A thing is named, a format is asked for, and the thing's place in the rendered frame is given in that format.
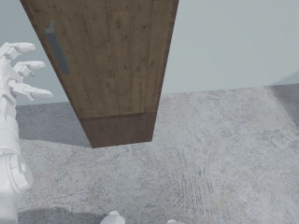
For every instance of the left robot forearm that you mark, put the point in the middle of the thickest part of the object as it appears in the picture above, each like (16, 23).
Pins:
(9, 127)

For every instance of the robot left upper arm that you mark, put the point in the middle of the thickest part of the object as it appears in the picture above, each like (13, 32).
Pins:
(15, 178)

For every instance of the cupboard door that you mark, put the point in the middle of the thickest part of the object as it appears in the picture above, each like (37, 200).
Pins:
(115, 48)

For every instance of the left robot hand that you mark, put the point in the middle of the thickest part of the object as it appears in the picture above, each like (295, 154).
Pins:
(8, 53)

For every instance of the handle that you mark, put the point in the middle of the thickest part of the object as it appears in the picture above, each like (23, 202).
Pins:
(57, 49)

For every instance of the robot left thigh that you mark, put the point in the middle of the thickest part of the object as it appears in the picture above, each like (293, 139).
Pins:
(113, 219)

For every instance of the left robot shin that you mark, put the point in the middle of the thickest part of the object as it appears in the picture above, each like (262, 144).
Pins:
(113, 213)

